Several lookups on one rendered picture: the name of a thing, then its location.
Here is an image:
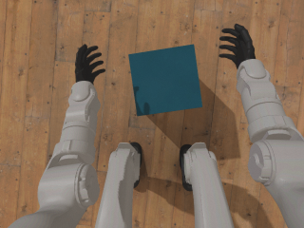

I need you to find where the robot left forearm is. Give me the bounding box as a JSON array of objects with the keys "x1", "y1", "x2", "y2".
[{"x1": 37, "y1": 81, "x2": 101, "y2": 204}]

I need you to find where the robot right thigh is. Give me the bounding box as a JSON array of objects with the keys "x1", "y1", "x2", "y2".
[{"x1": 183, "y1": 148, "x2": 235, "y2": 228}]

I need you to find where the carton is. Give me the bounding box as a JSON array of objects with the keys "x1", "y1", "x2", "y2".
[{"x1": 128, "y1": 44, "x2": 202, "y2": 116}]

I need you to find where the right robot hand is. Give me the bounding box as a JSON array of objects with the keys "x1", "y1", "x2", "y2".
[{"x1": 219, "y1": 24, "x2": 256, "y2": 69}]

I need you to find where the robot right forearm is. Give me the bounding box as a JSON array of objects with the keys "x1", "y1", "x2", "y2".
[{"x1": 236, "y1": 59, "x2": 304, "y2": 143}]

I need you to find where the left robot upper arm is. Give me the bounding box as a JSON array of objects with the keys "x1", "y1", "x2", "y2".
[{"x1": 8, "y1": 162, "x2": 100, "y2": 228}]

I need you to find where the left robot hand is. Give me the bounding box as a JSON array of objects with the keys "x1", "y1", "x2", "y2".
[{"x1": 75, "y1": 44, "x2": 105, "y2": 85}]

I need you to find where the robot right foot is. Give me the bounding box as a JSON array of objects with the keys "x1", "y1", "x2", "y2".
[{"x1": 180, "y1": 144, "x2": 193, "y2": 192}]

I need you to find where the right robot upper arm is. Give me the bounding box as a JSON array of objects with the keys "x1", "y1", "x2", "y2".
[{"x1": 247, "y1": 139, "x2": 304, "y2": 228}]

